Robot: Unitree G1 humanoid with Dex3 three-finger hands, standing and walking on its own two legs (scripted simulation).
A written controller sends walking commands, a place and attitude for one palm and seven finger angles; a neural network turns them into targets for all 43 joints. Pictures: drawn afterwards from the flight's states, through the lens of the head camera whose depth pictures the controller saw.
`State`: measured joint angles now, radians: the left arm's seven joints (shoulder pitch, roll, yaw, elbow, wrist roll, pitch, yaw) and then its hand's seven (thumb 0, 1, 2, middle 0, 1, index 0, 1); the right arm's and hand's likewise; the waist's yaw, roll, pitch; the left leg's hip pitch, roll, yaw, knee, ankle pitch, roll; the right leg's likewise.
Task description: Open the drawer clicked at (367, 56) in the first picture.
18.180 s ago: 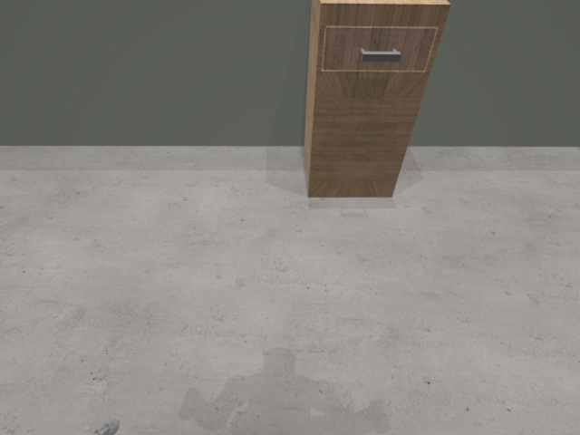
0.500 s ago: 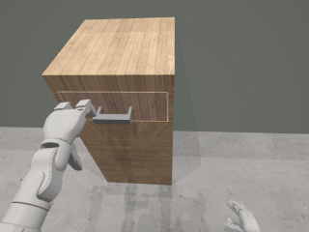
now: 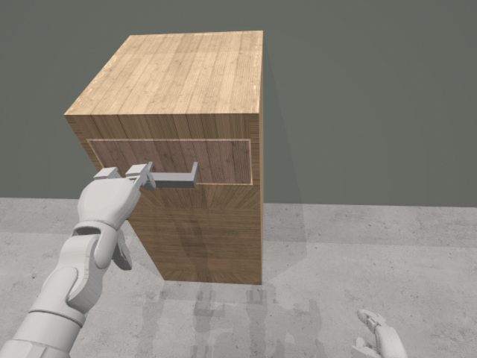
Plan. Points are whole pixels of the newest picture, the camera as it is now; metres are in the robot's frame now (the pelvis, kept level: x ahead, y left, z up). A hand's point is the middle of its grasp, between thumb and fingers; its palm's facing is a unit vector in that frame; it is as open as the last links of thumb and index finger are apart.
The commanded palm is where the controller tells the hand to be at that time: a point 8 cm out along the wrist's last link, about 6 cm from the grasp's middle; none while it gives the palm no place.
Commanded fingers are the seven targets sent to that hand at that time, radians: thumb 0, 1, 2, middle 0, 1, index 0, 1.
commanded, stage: move the hooked fingers above the handle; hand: left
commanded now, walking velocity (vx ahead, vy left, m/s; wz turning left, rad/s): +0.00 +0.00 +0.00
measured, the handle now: (170, 173) +0.52 +0.24 -0.03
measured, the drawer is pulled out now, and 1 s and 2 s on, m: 0.00 0.00 0.00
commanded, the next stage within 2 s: none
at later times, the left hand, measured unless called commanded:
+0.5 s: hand (147, 196) +0.37 +0.23 +0.06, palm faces +0.00 -0.09 -1.00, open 13.9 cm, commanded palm +0.35 +0.25 +0.12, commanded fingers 0.00 -0.50 0.30 -0.30 -1.20 -0.30 -1.20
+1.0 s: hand (157, 180) +0.43 +0.23 +0.05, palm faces +0.02 -0.07 -1.00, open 13.8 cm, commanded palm +0.41 +0.24 +0.10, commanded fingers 0.00 -0.50 0.30 -0.30 -1.20 -0.30 -1.20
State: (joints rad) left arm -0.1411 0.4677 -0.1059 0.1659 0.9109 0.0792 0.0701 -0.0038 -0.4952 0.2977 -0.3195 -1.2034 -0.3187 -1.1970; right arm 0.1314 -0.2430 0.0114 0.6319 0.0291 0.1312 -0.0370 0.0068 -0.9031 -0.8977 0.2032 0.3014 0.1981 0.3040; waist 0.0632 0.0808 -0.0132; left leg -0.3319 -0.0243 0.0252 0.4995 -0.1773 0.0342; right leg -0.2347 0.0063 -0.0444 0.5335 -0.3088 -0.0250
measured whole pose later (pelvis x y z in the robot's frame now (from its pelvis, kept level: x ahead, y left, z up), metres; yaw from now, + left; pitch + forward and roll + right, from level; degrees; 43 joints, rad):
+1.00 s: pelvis +0.03 +0.01 -0.01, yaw -1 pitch +9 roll +0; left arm -0.43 0.45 -0.07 0.51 0.99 -0.05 0.16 0.00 -0.49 0.30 -0.32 -1.20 -0.32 -1.20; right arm 0.20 -0.24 -0.04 0.64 0.02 0.17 -0.04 0.00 -0.90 -0.90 0.20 0.30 0.20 0.30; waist 0.01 0.05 -0.09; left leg -0.54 -0.02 0.04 0.67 -0.29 0.04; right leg -0.43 0.01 -0.03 0.67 -0.40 -0.02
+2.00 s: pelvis +0.02 +0.01 -0.02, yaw -1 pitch +14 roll -2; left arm -0.68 0.52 -0.06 0.85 1.03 -0.17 0.24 0.00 -0.49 0.30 -0.32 -1.20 -0.32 -1.20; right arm 0.33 -0.28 -0.07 0.70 0.02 0.14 -0.06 0.00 -0.90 -0.90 0.20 0.30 0.20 0.30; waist -0.06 0.04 -0.11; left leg -0.70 0.00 0.02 0.75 -0.29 0.04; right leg -0.57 0.03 -0.05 0.71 -0.39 -0.02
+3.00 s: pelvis +0.02 +0.01 -0.02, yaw -3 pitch +12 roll -1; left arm -0.68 0.51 -0.01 0.96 1.03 -0.01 0.21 0.00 -0.49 0.30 -0.34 -1.22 -0.36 -1.23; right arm 0.29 -0.23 -0.02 0.66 0.05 0.18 -0.06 0.00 -0.90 -0.90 0.21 0.30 0.20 0.30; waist -0.08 0.06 -0.13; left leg -0.62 0.01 0.06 0.68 -0.28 0.04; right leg -0.51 0.04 -0.01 0.67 -0.37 -0.02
